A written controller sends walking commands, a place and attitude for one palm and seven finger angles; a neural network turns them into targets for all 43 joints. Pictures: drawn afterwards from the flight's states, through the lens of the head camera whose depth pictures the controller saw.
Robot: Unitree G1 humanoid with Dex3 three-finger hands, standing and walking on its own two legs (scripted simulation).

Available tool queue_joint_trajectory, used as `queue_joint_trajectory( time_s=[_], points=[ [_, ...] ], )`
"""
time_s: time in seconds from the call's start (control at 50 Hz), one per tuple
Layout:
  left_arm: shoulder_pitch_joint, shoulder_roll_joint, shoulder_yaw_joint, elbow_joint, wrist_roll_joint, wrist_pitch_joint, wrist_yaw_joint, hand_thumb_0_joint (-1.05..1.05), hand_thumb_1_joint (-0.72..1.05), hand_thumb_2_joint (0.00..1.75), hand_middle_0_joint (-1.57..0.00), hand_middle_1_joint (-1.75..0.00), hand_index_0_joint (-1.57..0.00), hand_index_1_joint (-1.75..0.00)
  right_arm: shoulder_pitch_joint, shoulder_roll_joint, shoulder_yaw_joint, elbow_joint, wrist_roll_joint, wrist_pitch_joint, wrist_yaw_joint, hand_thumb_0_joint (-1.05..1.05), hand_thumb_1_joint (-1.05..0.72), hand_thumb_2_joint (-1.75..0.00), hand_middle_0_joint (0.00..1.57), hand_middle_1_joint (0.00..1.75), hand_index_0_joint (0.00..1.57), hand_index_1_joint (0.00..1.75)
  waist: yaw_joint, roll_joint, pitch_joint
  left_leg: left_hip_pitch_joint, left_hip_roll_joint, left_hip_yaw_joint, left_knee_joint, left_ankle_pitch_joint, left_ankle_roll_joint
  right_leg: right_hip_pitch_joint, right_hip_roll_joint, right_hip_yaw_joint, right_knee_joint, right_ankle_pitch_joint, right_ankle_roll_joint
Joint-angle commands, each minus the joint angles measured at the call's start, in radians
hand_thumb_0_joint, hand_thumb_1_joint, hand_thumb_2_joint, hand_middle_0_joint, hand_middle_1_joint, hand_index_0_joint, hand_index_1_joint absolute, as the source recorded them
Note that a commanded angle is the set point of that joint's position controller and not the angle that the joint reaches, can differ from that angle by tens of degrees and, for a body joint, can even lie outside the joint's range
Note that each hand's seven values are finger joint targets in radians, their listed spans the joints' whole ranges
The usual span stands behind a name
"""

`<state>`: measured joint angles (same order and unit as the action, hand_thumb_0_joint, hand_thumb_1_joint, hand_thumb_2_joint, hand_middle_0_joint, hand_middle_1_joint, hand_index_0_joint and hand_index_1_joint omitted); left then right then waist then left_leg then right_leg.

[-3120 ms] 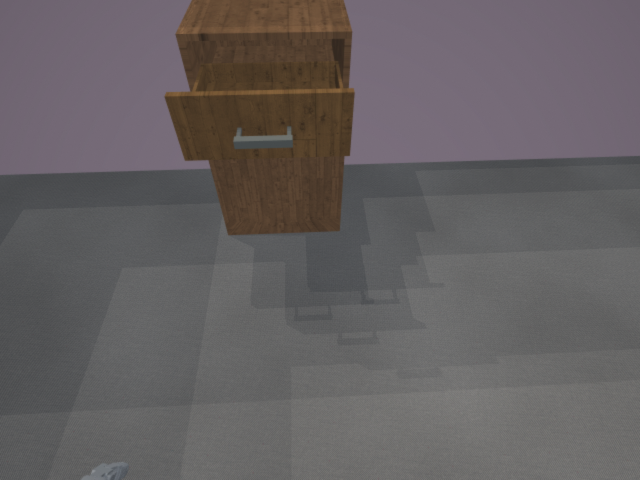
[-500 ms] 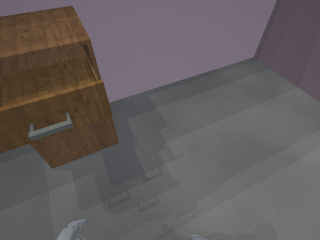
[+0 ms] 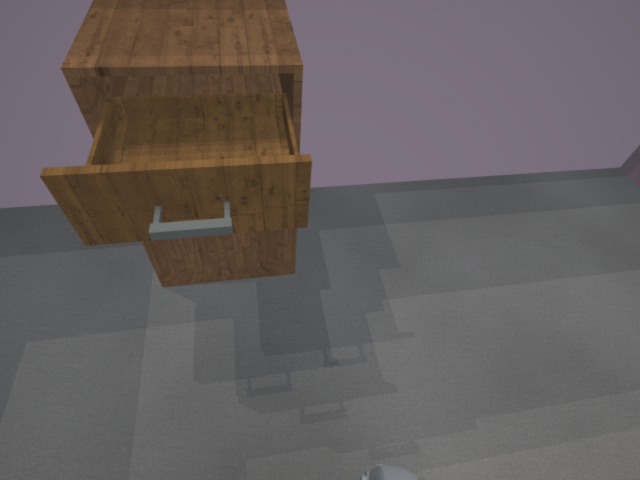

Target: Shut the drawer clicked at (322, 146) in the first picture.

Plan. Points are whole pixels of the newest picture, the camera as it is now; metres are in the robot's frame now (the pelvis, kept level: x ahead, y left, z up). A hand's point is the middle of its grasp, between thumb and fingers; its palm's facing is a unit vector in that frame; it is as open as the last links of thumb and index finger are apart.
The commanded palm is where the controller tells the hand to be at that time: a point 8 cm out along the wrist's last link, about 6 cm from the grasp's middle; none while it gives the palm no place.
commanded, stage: turn to face it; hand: left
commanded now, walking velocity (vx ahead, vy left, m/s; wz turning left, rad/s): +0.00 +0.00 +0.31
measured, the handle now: (192, 219) +0.53 +0.25 -0.06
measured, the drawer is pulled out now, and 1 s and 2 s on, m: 0.29 0.29 0.29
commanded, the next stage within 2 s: take the last steps up to it in 0.24 s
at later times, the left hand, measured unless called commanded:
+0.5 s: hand out of the picture -0.04 +0.14 -0.16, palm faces +0.25 -0.94 -0.21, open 7.3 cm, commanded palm none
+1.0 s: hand out of the picture +0.11 +0.18 -0.17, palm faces +0.16 -0.97 -0.18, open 7.4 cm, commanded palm none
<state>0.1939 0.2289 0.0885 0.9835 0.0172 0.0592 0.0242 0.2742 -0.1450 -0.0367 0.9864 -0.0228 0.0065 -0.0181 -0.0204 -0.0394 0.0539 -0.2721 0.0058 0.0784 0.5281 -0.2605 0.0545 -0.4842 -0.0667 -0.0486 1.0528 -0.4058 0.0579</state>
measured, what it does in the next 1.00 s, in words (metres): steps on the spot: right foot, then left foot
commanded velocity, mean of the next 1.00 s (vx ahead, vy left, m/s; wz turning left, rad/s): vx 0.20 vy -0.02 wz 0.08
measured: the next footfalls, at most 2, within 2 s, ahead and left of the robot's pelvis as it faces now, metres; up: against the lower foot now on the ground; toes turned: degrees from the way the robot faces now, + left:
right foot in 0.22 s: +0.05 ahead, -0.14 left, +0.00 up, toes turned +2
left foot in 0.60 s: -0.03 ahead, +0.09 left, +0.00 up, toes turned +17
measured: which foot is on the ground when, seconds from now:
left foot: down 0.00-0.22, up 0.24-0.58, down 0.60-1.00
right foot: up 0.00-0.20, down 0.22-0.62, up 0.64-1.00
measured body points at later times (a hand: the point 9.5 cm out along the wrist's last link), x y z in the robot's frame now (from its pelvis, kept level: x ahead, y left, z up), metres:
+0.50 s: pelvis -0.02 -0.04 +0.01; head +0.00 -0.04 +0.45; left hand -0.05 +0.19 -0.14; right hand +0.12 -0.26 -0.14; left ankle -0.07 +0.08 -0.69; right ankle +0.01 -0.14 -0.74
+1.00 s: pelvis +0.07 -0.01 +0.00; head +0.10 +0.00 +0.45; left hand +0.10 +0.23 -0.16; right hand +0.00 -0.24 -0.14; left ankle -0.07 +0.08 -0.74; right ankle +0.21 -0.12 -0.70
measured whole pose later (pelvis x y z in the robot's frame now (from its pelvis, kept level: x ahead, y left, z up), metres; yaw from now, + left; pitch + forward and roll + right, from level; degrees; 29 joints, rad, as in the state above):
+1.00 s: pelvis +0.07 -0.01 +0.00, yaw +10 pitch -1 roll +1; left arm 0.16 0.20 0.06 1.04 0.02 0.01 -0.02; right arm 0.47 -0.12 -0.02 1.16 -0.03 -0.05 -0.03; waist -0.04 -0.03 0.08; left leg 0.08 0.02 0.11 0.29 -0.35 -0.01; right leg -0.53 -0.09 -0.08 0.74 -0.23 -0.01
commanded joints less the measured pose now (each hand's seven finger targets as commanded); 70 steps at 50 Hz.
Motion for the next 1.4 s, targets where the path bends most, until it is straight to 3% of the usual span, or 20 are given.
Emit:
queue_joint_trajectory(
  time_s=[0.0, 0.16, 0.2, 0.22, 0.32, 0.46, 0.54, 0.56, 0.58, 0.6, 0.62, 0.74, 0.96, 1.02, 1.04, 1.06, 1.08, 1.12, 1.2, 1.38],
  points=[
    [-0.017, 0.018, -0.009, -0.076, -0.007, -0.023, -0.001, 0.00, 0.90, 0.90, -0.20, -0.30, -0.20, -0.30, 0.040, -0.198, -0.051, -0.048, -0.002, -0.010, -0.015, 0.00, -0.90, -0.90, 0.20, 0.30, 0.20, 0.30, -0.014, 0.145, -0.084, 0.188, 0.254, -0.269, -0.188, 0.474, 0.141, -0.027, -0.001, 0.021, -0.121, -0.029, 0.011],
    [0.128, 0.052, -0.017, -0.049, -0.006, -0.054, 0.010, 0.00, 0.90, 0.90, -0.20, -0.30, -0.20, -0.30, -0.086, -0.214, -0.056, -0.078, 0.010, 0.010, 0.005, 0.00, -0.90, -0.90, 0.20, 0.30, 0.20, 0.30, 0.047, 0.133, -0.098, 0.011, 0.165, -0.273, -0.055, 0.344, 0.058, 0.332, 0.024, 0.009, -0.643, 0.221, -0.012],
    [0.138, 0.192, 0.002, -0.059, 0.013, -0.071, 0.017, 0.00, 0.90, 0.90, -0.20, -0.30, -0.20, -0.30, -0.089, -0.117, -0.039, -0.115, 0.021, 0.011, 0.014, 0.00, -0.90, -0.90, 0.20, 0.30, 0.20, 0.30, 0.043, -0.231, -0.067, -0.226, -0.055, -0.071, 0.243, -0.227, -0.069, 0.415, -0.334, 0.354, -0.767, 0.488, -0.162],
    [0.145, 0.185, 0.001, -0.067, 0.007, -0.072, 0.015, 0.00, 0.90, 0.90, -0.20, -0.30, -0.20, -0.30, -0.121, -0.160, -0.050, -0.115, 0.012, 0.031, 0.010, 0.00, -0.90, -0.90, 0.20, 0.30, 0.20, 0.30, 0.064, -0.200, -0.075, -0.182, -0.024, -0.138, 0.416, -0.311, -0.062, 0.287, -0.371, 0.354, -0.784, 0.450, -0.225],
    [0.063, 0.114, -0.015, -0.091, 0.011, -0.074, 0.016, 0.00, 0.90, 0.90, -0.20, -0.30, -0.20, -0.30, -0.105, -0.141, -0.048, -0.066, 0.010, 0.040, 0.023, 0.00, -0.90, -0.90, 0.20, 0.30, 0.20, 0.30, 0.020, -0.108, -0.022, -0.200, 0.005, -0.093, 0.581, -0.165, -0.090, 0.285, -0.226, 0.122, -0.731, 0.528, -0.205],
    [0.209, 0.137, -0.009, -0.008, 0.018, -0.086, -0.005, 0.00, 0.90, 0.90, -0.20, -0.30, -0.20, -0.30, -0.176, -0.113, -0.030, -0.075, 0.003, 0.010, 0.038, 0.00, -0.90, -0.90, 0.20, 0.30, 0.20, 0.30, 0.094, -0.145, -0.013, -0.132, 0.024, -0.011, 0.233, -0.220, -0.063, 0.362, -0.244, 0.193, -0.855, -0.009, -0.218],
    [0.154, 0.113, -0.012, 0.022, 0.003, -0.079, -0.013, 0.00, 0.90, 0.90, -0.20, -0.30, -0.20, -0.30, 0.002, -0.083, -0.015, 0.006, 0.003, -0.021, 0.022, 0.00, -0.90, -0.90, 0.20, 0.30, 0.20, 0.30, 0.016, -0.085, -0.039, 0.186, 0.002, 0.041, -0.131, -0.063, -0.041, 0.207, -0.151, 0.088, -0.759, -0.112, -0.150],
    [0.158, 0.073, -0.022, 0.022, -0.002, -0.077, -0.019, 0.00, 0.90, 0.90, -0.20, -0.30, -0.20, -0.30, 0.049, -0.120, -0.023, 0.029, 0.005, -0.029, 0.013, 0.00, -0.90, -0.90, 0.20, 0.30, 0.20, 0.30, 0.001, 0.030, -0.040, 0.316, 0.064, -0.045, -0.191, -0.092, -0.021, 0.086, -0.105, 0.048, -0.656, -0.122, -0.112],
    [0.134, 0.013, -0.033, 0.001, -0.002, -0.075, -0.026, 0.00, 0.90, 0.90, -0.20, -0.30, -0.20, -0.30, 0.126, -0.198, -0.038, 0.048, -0.004, -0.033, 0.004, 0.00, -0.90, -0.90, 0.20, 0.30, 0.20, 0.30, -0.039, 0.260, -0.011, 0.363, 0.259, -0.311, -0.283, -0.246, 0.051, -0.078, -0.016, -0.055, -0.439, -0.103, -0.070],
    [0.064, 0.003, -0.037, -0.039, 0.005, -0.081, -0.029, 0.00, 0.90, 0.90, -0.20, -0.30, -0.20, -0.30, 0.178, -0.253, -0.047, 0.049, -0.007, -0.028, -0.001, 0.00, -0.90, -0.90, 0.20, 0.30, 0.20, 0.30, -0.068, 0.316, 0.054, 0.320, 0.390, -0.479, -0.375, -0.283, 0.133, -0.198, 0.024, -0.091, -0.251, -0.135, -0.059],
    [0.003, 0.023, -0.028, -0.044, 0.017, -0.075, -0.027, 0.00, 0.90, 0.90, -0.20, -0.30, -0.20, -0.30, 0.183, -0.227, -0.042, 0.064, -0.010, -0.033, -0.007, 0.00, -0.90, -0.90, 0.20, 0.30, 0.20, 0.30, -0.077, 0.310, 0.099, 0.261, 0.391, -0.480, -0.410, -0.295, 0.147, -0.227, -0.006, -0.015, -0.120, -0.114, -0.065],
    [0.076, 0.005, -0.022, 0.028, 0.007, -0.072, -0.049, 0.00, 0.90, 0.90, -0.20, -0.30, -0.20, -0.30, 0.126, -0.137, -0.013, 0.065, 0.005, -0.078, -0.022, 0.00, -0.90, -0.90, 0.20, 0.30, 0.20, 0.30, 0.016, 0.149, 0.068, 0.257, 0.262, -0.186, -0.371, 0.219, 0.124, -0.185, -0.041, 0.014, -0.008, 0.148, -0.043],
    [-0.130, -0.010, -0.027, -0.034, -0.001, -0.078, -0.053, 0.00, 0.90, 0.90, -0.20, -0.30, -0.20, -0.30, 0.237, -0.143, -0.017, 0.146, -0.013, -0.076, -0.022, 0.00, -0.90, -0.90, 0.20, 0.30, 0.20, 0.30, -0.024, 0.177, 0.106, 0.249, 0.281, -0.103, -0.294, 0.402, 0.101, -0.036, -0.006, -0.064, -0.376, 0.157, -0.084],
    [0.117, 0.034, -0.008, 0.043, 0.004, -0.099, -0.046, 0.00, 0.90, 0.90, -0.20, -0.30, -0.20, -0.30, 0.209, -0.153, -0.020, 0.151, -0.001, -0.072, -0.020, 0.00, -0.90, -0.90, 0.20, 0.30, 0.20, 0.30, 0.096, 0.114, -0.028, 0.174, 0.215, -0.026, 0.013, 0.562, 0.044, 0.353, 0.056, -0.099, -0.532, 0.230, -0.115],
    [0.267, 0.111, 0.013, 0.089, 0.012, -0.115, -0.037, 0.00, 0.90, 0.90, -0.20, -0.30, -0.20, -0.30, 0.227, -0.123, -0.018, 0.143, 0.011, -0.075, -0.009, 0.00, -0.90, -0.90, 0.20, 0.30, 0.20, 0.30, 0.153, -0.012, -0.148, -0.027, 0.152, 0.016, 0.274, 0.366, 0.002, 0.637, -0.090, 0.076, -0.567, 0.210, -0.167],
    [0.360, 0.218, 0.035, 0.102, 0.004, -0.117, -0.022, 0.00, 0.90, 0.90, -0.20, -0.30, -0.20, -0.30, 0.264, -0.061, -0.008, 0.108, 0.022, -0.075, -0.006, 0.00, -0.90, -0.90, 0.20, 0.30, 0.20, 0.30, 0.152, -0.234, -0.265, -0.245, 0.006, 0.047, 0.613, -0.279, -0.040, 0.789, -0.384, 0.490, -0.707, 0.315, -0.270],
    [0.323, 0.219, 0.033, 0.099, -0.013, -0.112, -0.018, 0.00, 0.90, 0.90, -0.20, -0.30, -0.20, -0.30, 0.198, -0.092, -0.015, 0.098, 0.026, -0.069, -0.007, 0.00, -0.90, -0.90, 0.20, 0.30, 0.20, 0.30, 0.151, -0.147, -0.253, -0.250, 0.046, -0.069, 0.747, -0.306, -0.016, 0.662, -0.398, 0.518, -0.778, 0.189, -0.308],
    [0.146, 0.122, 0.006, 0.051, -0.009, -0.109, -0.011, 0.00, 0.90, 0.90, -0.20, -0.30, -0.20, -0.30, 0.098, -0.072, -0.024, 0.075, 0.011, -0.060, 0.001, 0.00, -0.90, -0.90, 0.20, 0.30, 0.20, 0.30, 0.089, -0.042, -0.051, -0.308, 0.118, -0.094, 0.792, -0.156, -0.015, 0.399, -0.331, 0.376, -0.829, 0.061, -0.273],
    [0.054, 0.029, -0.026, 0.033, 0.004, -0.124, -0.004, 0.00, 0.90, 0.90, -0.20, -0.30, -0.20, -0.30, 0.167, -0.017, -0.019, 0.098, -0.004, -0.023, 0.009, 0.00, -0.90, -0.90, 0.20, 0.30, 0.20, 0.30, -0.014, -0.049, 0.002, -0.177, 0.137, -0.046, 0.592, -0.065, -0.059, 0.171, -0.225, 0.099, -0.873, 0.228, -0.214],
    [0.147, 0.070, -0.017, 0.065, 0.008, -0.125, -0.012, 0.00, 0.90, 0.90, -0.20, -0.30, -0.20, -0.30, -0.054, -0.037, -0.018, 0.014, 0.001, -0.040, 0.031, 0.00, -0.90, -0.90, 0.20, 0.30, 0.20, 0.30, 0.045, -0.057, 0.010, -0.139, 0.090, 0.018, 0.173, -0.027, -0.072, 0.300, -0.219, 0.104, -0.854, 0.260, -0.234]
  ],
)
